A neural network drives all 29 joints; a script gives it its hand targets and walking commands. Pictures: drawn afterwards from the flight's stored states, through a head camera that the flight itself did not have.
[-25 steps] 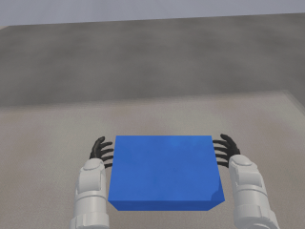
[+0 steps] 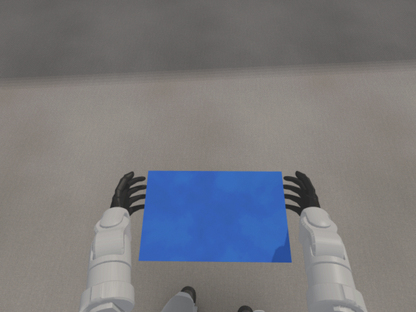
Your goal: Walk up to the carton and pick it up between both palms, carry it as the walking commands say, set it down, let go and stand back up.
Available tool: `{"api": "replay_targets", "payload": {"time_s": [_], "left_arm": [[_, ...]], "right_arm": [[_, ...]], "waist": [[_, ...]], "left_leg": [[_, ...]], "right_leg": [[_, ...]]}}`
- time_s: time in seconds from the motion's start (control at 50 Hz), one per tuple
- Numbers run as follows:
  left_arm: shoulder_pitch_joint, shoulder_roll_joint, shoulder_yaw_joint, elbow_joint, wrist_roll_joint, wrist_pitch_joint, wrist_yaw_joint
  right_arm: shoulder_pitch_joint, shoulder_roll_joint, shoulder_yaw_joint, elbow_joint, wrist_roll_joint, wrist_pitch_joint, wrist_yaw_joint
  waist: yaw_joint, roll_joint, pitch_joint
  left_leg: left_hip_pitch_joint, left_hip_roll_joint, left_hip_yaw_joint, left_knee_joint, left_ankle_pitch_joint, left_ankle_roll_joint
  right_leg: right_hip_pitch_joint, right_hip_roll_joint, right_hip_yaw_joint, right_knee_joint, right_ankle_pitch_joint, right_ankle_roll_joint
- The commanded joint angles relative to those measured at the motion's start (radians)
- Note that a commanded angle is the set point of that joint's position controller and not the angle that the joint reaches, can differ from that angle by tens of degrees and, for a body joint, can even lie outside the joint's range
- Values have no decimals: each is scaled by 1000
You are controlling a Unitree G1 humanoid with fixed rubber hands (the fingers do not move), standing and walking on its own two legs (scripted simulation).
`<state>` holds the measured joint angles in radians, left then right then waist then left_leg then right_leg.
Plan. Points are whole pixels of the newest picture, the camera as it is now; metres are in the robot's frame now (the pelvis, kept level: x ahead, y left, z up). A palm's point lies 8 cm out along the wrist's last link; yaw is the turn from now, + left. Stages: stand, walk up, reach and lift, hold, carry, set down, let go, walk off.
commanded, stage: set down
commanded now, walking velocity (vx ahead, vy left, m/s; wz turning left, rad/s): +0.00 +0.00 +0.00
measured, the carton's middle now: (214, 219) +0.31 +0.05 -0.15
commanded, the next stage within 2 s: none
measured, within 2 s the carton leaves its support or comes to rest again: neither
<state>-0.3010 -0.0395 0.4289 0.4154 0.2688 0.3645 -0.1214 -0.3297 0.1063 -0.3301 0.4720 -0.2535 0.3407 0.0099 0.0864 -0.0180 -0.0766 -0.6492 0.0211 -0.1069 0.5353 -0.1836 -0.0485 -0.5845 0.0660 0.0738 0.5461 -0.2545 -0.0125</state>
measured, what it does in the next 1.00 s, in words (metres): lowers itself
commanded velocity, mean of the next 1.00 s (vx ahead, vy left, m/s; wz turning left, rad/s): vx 0.00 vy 0.00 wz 0.00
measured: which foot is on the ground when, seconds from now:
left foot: down 0.00-1.00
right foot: down 0.00-1.00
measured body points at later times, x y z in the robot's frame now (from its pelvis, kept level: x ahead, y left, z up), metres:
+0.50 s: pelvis -0.05 +0.03 -0.08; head +0.14 +0.05 +0.33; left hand +0.33 +0.24 -0.15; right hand +0.36 -0.14 -0.14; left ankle +0.03 +0.15 -0.73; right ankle -0.01 -0.11 -0.73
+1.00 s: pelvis -0.06 +0.02 -0.15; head +0.17 +0.03 +0.23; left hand +0.36 +0.24 -0.24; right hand +0.39 -0.14 -0.24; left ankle +0.03 +0.15 -0.73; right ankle -0.01 -0.11 -0.73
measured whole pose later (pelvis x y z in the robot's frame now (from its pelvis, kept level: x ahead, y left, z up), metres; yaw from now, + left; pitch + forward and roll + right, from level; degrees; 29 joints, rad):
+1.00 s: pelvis -0.06 +0.02 -0.15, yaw -2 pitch +47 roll -2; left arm -0.70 0.03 0.45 0.54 0.20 0.37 -0.04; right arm -0.77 -0.03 -0.38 0.64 -0.16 0.33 -0.07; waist 0.06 -0.04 -0.32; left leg -1.74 -0.04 -0.11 1.28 -0.36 -0.06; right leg -1.68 0.10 0.08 1.32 -0.45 0.04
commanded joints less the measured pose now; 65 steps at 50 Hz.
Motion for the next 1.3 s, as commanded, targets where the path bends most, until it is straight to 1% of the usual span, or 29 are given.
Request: {"api": "replay_targets", "payload": {"time_s": [0.0,0.08,0.18,0.24,0.32,0.36,0.46,0.54,0.64,0.72,0.88,1.0,1.12,1.28], "left_arm": [[-434,-713,-529,21,-155,-44,-251],[-471,-738,-535,30,-155,-54,-242],[-540,-784,-548,24,-151,-46,-233],[-597,-818,-549,23,-145,-30,-230],[-681,-871,-567,14,-148,-4,-228],[-721,-889,-574,14,-154,8,-227],[-808,-908,-578,27,-169,32,-227],[-858,-907,-567,50,-177,41,-229],[-901,-896,-552,89,-186,38,-234],[-923,-879,-545,114,-197,26,-238],[-946,-819,-542,131,-226,-7,-235],[-972,-794,-556,116,-256,-23,-216],[-1024,-762,-556,114,-273,-31,-198],[-1113,-725,-529,147,-286,-33,-188]], "right_arm": [[-428,767,517,-3,147,-62,248],[-474,757,504,11,143,-75,264],[-548,754,484,27,141,-69,302],[-609,758,475,42,148,-54,333],[-694,769,474,53,163,-28,375],[-735,774,473,57,172,-16,390],[-825,777,459,79,187,12,412],[-870,780,437,117,191,25,416],[-898,792,414,165,192,26,406],[-915,806,417,184,200,17,388],[-956,809,466,174,242,-15,334],[-997,781,491,162,270,-40,301],[-1036,769,490,175,278,-49,274],[-1107,756,472,192,277,-45,243]], "waist": [[-7,-18,-530],[-12,2,-594],[-14,15,-681],[-16,23,-727],[-31,38,-801],[-34,41,-829],[-36,40,-865],[-36,37,-882],[-38,27,-917],[-30,15,-959],[1,-20,-1053],[5,-29,-1115],[7,-37,-1140],[16,-35,-1136]], "left_leg": [[180,-123,112,84,367,42],[141,-116,110,135,366,32],[101,-109,102,203,345,22],[81,-108,96,242,295,15],[73,-107,91,293,219,7],[60,-108,90,318,174,7],[1,-113,82,381,60,12],[-69,-117,87,435,20,15],[-175,-119,111,505,36,18],[-258,-121,130,560,71,21],[-402,-128,153,665,125,26],[-449,-131,154,730,151,21],[-528,-135,166,791,127,18],[-644,-140,188,864,61,19]], "right_leg": [[168,35,-2,12,497,25],[34,48,-26,68,429,22],[-167,62,-54,154,320,16],[-281,64,-69,205,229,10],[-408,66,-89,265,111,-2],[-457,67,-95,294,60,-6],[-559,71,-101,366,-33,-13],[-624,72,-103,417,-64,-13],[-683,73,-105,468,-61,-5],[-710,73,-104,505,-33,6],[-738,79,-102,588,44,29],[-799,88,-115,661,56,32],[-844,91,-120,724,37,34],[-890,92,-120,798,-10,36]]}}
